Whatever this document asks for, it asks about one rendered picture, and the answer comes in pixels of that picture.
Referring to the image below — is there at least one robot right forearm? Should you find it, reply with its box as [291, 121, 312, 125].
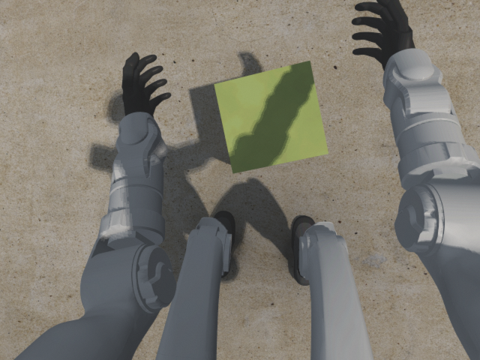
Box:
[382, 48, 480, 191]

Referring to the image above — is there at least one left robot upper arm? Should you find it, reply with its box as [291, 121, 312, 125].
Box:
[14, 243, 177, 360]

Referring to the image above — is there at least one carton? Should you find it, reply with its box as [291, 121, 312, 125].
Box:
[214, 61, 329, 174]

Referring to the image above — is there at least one right robot upper arm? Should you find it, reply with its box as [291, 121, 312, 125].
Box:
[394, 182, 480, 360]

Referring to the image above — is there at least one robot right foot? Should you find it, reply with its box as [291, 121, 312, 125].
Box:
[292, 216, 315, 286]

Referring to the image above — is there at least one robot left hand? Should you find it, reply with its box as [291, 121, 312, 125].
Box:
[121, 52, 171, 118]

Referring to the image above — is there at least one robot right hand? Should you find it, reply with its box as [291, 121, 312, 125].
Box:
[352, 0, 415, 71]

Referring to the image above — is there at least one robot left forearm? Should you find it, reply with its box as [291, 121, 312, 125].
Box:
[80, 112, 168, 305]

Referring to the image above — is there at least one right robot shin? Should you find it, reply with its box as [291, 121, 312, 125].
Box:
[298, 221, 349, 278]

